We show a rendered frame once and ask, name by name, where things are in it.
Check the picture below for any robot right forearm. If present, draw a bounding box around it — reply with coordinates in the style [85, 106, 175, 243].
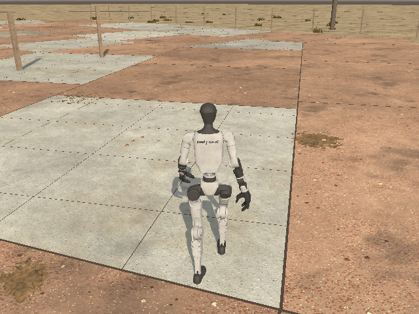
[233, 158, 249, 193]

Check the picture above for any robot left shin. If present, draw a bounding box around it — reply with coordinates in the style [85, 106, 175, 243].
[191, 227, 203, 275]

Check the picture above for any robot left upper arm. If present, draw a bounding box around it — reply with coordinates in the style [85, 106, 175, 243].
[179, 131, 195, 166]

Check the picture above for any left robot hand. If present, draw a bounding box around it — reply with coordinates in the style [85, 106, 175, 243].
[179, 171, 194, 183]

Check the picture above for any robot right upper arm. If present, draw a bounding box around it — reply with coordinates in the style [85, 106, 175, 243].
[222, 131, 239, 168]

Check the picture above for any humanoid robot head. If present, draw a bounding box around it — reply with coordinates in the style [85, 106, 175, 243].
[197, 103, 219, 134]

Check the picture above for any robot left forearm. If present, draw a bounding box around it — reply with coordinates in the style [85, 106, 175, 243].
[178, 157, 187, 175]

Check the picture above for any right robot hand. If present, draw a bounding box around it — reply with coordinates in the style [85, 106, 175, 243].
[236, 191, 251, 211]

